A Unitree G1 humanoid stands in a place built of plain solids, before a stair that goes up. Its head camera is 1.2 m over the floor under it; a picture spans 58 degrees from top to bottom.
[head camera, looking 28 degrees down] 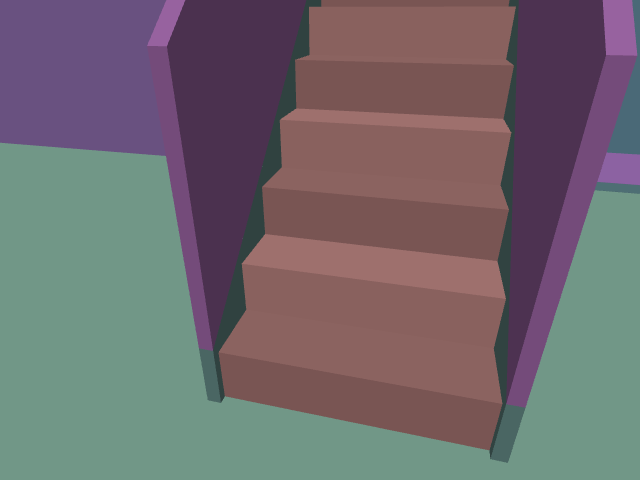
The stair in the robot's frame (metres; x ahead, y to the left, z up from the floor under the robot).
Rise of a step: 0.20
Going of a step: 0.24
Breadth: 0.89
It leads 14 degrees to the right of straight ahead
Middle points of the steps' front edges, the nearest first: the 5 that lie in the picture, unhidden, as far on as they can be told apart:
0.98 -0.09 0.20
1.21 -0.15 0.41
1.44 -0.21 0.61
1.67 -0.26 0.81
1.90 -0.32 1.01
